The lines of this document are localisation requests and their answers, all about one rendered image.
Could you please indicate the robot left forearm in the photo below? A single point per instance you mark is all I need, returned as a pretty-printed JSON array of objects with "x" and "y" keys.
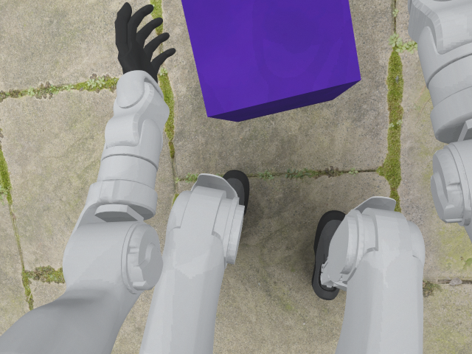
[{"x": 125, "y": 187}]

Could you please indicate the robot right forearm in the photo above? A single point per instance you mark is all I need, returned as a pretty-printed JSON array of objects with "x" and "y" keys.
[{"x": 442, "y": 30}]

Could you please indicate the right robot upper arm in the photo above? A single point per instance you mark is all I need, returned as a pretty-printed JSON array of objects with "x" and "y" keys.
[{"x": 451, "y": 184}]

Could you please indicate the left robot hand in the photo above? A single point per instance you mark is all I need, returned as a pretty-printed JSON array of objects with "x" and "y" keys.
[{"x": 130, "y": 44}]

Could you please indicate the right robot shin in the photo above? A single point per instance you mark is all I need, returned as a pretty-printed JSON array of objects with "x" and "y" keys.
[{"x": 330, "y": 276}]

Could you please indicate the left robot upper arm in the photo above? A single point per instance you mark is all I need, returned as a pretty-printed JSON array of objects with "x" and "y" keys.
[{"x": 106, "y": 268}]

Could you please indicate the carton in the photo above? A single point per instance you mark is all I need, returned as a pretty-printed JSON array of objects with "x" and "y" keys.
[{"x": 261, "y": 57}]

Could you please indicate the robot right foot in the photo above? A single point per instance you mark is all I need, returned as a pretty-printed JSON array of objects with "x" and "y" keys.
[{"x": 326, "y": 228}]

